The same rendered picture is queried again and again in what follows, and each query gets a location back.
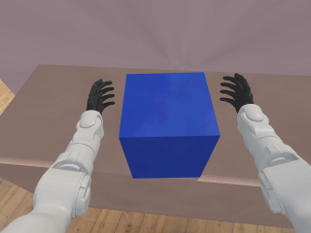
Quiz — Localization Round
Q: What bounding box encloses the robot right upper arm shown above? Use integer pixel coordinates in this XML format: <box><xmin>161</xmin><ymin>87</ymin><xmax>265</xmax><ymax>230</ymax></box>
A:
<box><xmin>258</xmin><ymin>159</ymin><xmax>311</xmax><ymax>233</ymax></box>

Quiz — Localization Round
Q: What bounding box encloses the left robot hand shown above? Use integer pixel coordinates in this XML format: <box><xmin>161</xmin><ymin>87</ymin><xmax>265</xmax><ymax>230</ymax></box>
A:
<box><xmin>86</xmin><ymin>79</ymin><xmax>115</xmax><ymax>115</ymax></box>

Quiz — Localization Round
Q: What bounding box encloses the robot left forearm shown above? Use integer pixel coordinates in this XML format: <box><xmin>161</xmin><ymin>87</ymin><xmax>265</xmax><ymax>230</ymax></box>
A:
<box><xmin>32</xmin><ymin>110</ymin><xmax>104</xmax><ymax>208</ymax></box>

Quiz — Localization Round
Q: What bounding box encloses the robot left upper arm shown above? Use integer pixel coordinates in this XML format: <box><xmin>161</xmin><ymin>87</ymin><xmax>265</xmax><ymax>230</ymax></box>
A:
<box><xmin>0</xmin><ymin>168</ymin><xmax>91</xmax><ymax>233</ymax></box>

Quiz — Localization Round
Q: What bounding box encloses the pedestal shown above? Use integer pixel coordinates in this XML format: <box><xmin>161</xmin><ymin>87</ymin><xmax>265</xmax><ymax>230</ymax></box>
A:
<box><xmin>0</xmin><ymin>64</ymin><xmax>311</xmax><ymax>229</ymax></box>

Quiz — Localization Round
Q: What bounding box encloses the carton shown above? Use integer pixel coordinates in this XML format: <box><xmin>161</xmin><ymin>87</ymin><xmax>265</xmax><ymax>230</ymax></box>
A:
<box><xmin>119</xmin><ymin>72</ymin><xmax>221</xmax><ymax>179</ymax></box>

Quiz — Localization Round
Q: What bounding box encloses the right robot hand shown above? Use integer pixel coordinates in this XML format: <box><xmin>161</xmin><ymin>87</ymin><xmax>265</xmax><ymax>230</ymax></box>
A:
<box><xmin>220</xmin><ymin>73</ymin><xmax>254</xmax><ymax>114</ymax></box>

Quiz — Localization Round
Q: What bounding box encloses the robot right forearm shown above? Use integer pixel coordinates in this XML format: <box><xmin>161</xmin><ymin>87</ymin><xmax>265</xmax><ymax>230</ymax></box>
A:
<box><xmin>237</xmin><ymin>104</ymin><xmax>311</xmax><ymax>172</ymax></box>

